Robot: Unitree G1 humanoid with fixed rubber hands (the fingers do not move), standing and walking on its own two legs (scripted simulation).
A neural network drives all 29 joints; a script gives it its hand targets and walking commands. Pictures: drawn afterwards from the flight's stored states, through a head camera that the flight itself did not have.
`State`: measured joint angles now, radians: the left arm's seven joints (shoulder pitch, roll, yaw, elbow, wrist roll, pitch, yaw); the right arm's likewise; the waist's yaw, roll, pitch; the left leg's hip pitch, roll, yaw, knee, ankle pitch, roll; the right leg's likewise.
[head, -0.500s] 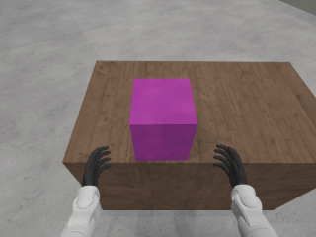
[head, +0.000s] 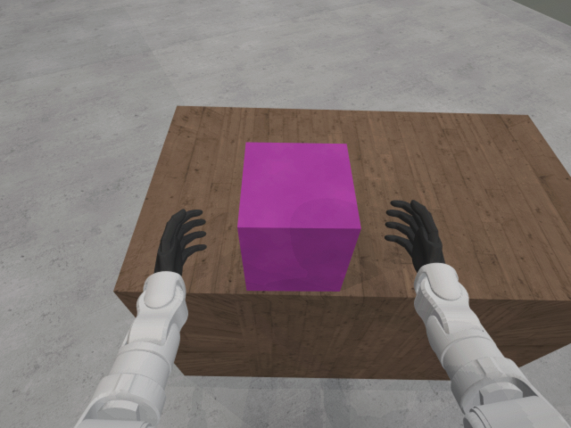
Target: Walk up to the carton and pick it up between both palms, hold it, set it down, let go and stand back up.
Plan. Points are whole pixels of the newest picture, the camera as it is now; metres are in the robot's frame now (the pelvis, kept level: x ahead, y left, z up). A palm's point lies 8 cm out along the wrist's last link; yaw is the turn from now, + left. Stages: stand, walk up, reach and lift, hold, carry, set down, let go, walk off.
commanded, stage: reach and lift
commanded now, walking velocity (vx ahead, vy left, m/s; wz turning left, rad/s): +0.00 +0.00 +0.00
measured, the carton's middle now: (294, 219) +0.46 +0.03 -0.03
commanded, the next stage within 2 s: none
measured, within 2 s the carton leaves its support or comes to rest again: neither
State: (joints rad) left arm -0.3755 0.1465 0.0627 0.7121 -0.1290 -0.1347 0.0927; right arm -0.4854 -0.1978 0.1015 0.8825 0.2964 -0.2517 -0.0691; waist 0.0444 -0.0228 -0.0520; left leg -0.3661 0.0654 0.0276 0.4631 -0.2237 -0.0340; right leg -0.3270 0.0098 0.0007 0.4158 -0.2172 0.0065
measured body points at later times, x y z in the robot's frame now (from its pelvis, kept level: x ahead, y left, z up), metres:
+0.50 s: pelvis +0.00 +0.00 +0.00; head +0.06 +0.00 +0.44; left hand +0.42 +0.22 +0.05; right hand +0.46 -0.15 +0.08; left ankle +0.00 +0.14 -0.74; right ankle -0.01 -0.13 -0.74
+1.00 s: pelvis -0.01 +0.00 -0.01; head +0.06 +0.01 +0.44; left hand +0.45 +0.21 +0.08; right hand +0.48 -0.16 +0.09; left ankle +0.00 +0.14 -0.74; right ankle -0.01 -0.12 -0.74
